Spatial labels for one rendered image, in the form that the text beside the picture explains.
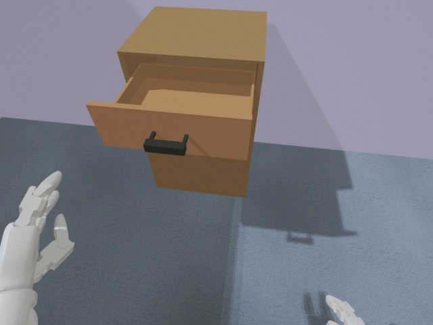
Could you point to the handle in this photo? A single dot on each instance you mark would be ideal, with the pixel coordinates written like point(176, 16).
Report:
point(164, 146)

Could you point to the drawer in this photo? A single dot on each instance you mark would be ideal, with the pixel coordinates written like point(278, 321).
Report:
point(213, 106)

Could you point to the left robot hand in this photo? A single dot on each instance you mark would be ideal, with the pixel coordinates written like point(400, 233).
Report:
point(19, 248)

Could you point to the right robot hand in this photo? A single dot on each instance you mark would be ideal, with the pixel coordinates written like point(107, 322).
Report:
point(344, 312)

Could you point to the cabinet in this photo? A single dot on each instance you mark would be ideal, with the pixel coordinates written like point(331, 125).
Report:
point(208, 38)

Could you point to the left robot forearm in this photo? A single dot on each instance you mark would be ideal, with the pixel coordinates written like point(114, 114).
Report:
point(16, 307)

